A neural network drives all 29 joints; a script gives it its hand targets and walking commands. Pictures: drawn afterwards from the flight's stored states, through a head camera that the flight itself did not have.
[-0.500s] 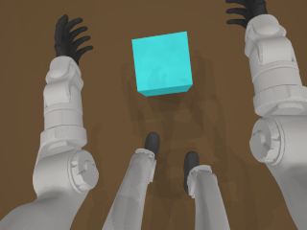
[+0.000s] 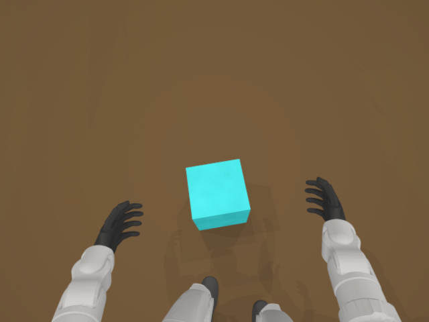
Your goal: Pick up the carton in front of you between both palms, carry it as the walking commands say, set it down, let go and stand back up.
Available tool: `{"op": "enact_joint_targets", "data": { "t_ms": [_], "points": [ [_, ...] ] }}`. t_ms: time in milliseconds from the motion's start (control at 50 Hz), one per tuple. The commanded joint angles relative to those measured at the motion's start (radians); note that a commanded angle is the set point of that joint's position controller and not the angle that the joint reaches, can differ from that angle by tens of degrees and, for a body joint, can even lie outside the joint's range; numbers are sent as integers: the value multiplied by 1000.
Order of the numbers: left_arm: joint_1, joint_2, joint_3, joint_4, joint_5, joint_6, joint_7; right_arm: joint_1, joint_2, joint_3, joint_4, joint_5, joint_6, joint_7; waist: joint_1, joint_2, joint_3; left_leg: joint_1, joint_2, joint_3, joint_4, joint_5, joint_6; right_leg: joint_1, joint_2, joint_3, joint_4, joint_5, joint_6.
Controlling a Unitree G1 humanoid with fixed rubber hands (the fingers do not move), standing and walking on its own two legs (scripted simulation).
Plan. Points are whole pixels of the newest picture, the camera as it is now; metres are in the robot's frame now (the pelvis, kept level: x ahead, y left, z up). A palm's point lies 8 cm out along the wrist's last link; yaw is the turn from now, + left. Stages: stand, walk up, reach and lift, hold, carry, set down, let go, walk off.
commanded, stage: let go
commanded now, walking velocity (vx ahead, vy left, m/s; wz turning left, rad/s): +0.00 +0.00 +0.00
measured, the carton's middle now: (218, 197) +0.50 +0.10 -0.62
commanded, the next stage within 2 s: stand in 0.90 s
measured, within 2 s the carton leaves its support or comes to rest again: neither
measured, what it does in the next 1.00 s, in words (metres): shifts its weight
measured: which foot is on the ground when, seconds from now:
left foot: down 0.00-1.00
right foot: down 0.00-1.00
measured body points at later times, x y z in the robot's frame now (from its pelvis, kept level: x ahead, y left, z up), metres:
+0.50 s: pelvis +0.04 -0.04 +0.03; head +0.07 -0.04 +0.48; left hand +0.21 +0.20 -0.05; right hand +0.23 -0.26 -0.05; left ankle +0.05 +0.10 -0.71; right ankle +0.00 -0.13 -0.71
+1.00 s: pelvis +0.05 -0.03 +0.02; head +0.05 -0.01 +0.47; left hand +0.21 +0.24 -0.06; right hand +0.22 -0.28 -0.05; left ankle +0.05 +0.10 -0.71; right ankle +0.00 -0.13 -0.71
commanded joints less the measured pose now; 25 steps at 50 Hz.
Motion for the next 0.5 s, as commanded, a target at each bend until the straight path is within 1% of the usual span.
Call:
{"op": "enact_joint_targets", "data": {
  "t_ms": [0,20,40,60,80,100,120,140,160,180,200,220,240,260,280,300,320,340,360,380,400,420,440,460,480],
  "points": [
    [74,55,-43,-173,-12,-35,22,-14,-76,27,-98,40,-48,12,18,54,-427,716,55,-84,-56,285,-55,20,23,-57,-139,-24,-21],
    [126,89,-32,-180,-19,-34,29,44,-83,23,-114,27,-51,16,-5,17,-426,736,57,-77,-64,252,-54,57,24,-66,-143,-23,-20],
    [155,52,-66,-177,-15,-28,33,70,-123,20,-91,29,-53,18,-1,60,-323,685,50,-59,-86,176,-62,102,17,-65,-172,-54,-31],
    [190,72,-59,-160,-15,-29,33,117,-122,3,-93,24,-48,20,-31,6,-281,694,53,-63,-100,164,-54,118,16,-64,-188,-32,-24],
    [169,66,-73,-196,-31,-36,27,123,-75,53,-129,41,-58,25,-33,0,-215,674,38,-52,-109,122,-44,154,1,-63,-218,-52,-29],
    [204,83,-40,-174,-23,-30,32,145,-143,11,-114,20,-59,31,-42,-26,-214,720,39,-52,-118,87,-52,153,-14,-48,-238,-82,-34],
    [151,61,-77,-207,-27,-34,35,155,-82,46,-121,30,-68,33,-56,-37,-180,707,35,-61,-121,128,-49,147,-14,-57,-243,-42,-40],
    [216,87,-53,-189,-12,-29,41,197,-122,37,-133,36,-69,42,-43,-10,-176,759,33,-53,-124,122,-52,191,-22,-45,-257,-49,-43],
    [208,88,-58,-203,-14,-30,41,227,-130,48,-124,46,-72,52,-67,12,-154,776,25,-43,-131,134,-51,190,-30,-41,-279,-31,-48],
    [255,99,-50,-178,-13,-23,42,233,-128,52,-140,55,-63,60,-61,5,-154,794,26,-47,-142,141,-49,215,-23,-50,-277,-22,-42],
    [217,70,-69,-220,-22,-21,41,252,-114,80,-135,48,-63,71,-70,-16,-136,763,11,-37,-132,150,-57,260,-42,-35,-294,0,-44],
    [232,99,-38,-218,-10,-16,43,247,-107,62,-180,50,-56,80,-65,-43,-122,793,10,-33,-148,128,-44,279,-39,-47,-300,-3,-30],
    [264,95,-46,-186,-6,-7,40,299,-115,85,-162,52,-46,89,-79,-47,-93,783,10,-32,-160,127,-45,308,-42,-46,-310,10,-29],
    [269,90,-57,-172,-15,-1,37,298,-121,82,-201,55,-41,94,-104,-39,-46,789,16,-26,-167,110,-44,314,-44,-48,-321,14,-30],
    [254,93,-50,-195,-16,-4,37,343,-98,90,-186,65,-32,99,-103,-28,-56,774,10,-30,-181,122,-42,355,-34,-53,-310,51,-20],
    [274,107,-28,-183,2,10,35,372,-133,74,-208,56,-28,103,-112,-26,-43,779,7,-17,-168,126,-50,391,-48,-40,-329,79,-20],
    [298,105,-32,-185,1,16,39,407,-106,104,-206,71,-20,112,-98,-30,-24,802,-1,-17,-186,148,-40,390,-50,-41,-338,111,-20],
    [317,112,-21,-159,17,20,43,415,-110,116,-229,80,-16,117,-110,-7,-43,834,8,-26,-187,198,-40,406,-47,-37,-338,174,-15],
    [347,105,-32,-169,8,18,43,473,-135,100,-228,79,-12,119,-111,-12,-38,795,0,-13,-189,204,-45,465,-41,-35,-334,224,-11],
    [334,149,7,-164,21,18,49,439,-149,94,-279,79,-18,126,-99,-53,-24,807,-5,-13,-187,230,-37,451,-37,-37,-339,248,-1],
    [327,96,-38,-182,14,19,51,481,-95,135,-268,103,-13,133,-114,-11,-33,804,-7,-16,-191,251,-39,509,-39,-24,-335,334,1],
    [329,116,-22,-175,13,19,54,458,-154,93,-293,88,-16,136,-120,-37,-69,811,-3,-26,-198,261,-39,543,-40,-24,-320,392,7],
    [365,118,-28,-151,22,23,58,525,-136,134,-264,101,-8,141,-96,-25,-16,775,-7,-9,-209,250,-40,565,-29,-26,-328,372,4],
    [354,108,-23,-169,20,26,50,506,-180,106,-291,101,-13,142,-115,-47,-4,790,-12,-11,-200,230,-41,545,-40,-16,-341,344,2],
    [346,83,-46,-147,9,29,48,477,-144,124,-313,100,-8,138,-133,-75,-1,815,-10,-24,-206,238,-31,518,-46,-8,-342,380,4]
  ]
}}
